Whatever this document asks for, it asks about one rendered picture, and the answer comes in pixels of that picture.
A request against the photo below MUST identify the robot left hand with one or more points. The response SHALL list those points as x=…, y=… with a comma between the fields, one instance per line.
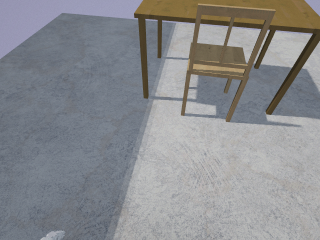
x=57, y=235

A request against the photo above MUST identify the chair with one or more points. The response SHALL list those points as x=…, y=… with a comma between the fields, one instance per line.
x=224, y=61

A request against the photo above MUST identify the table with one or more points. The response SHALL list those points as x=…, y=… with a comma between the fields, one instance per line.
x=290, y=16

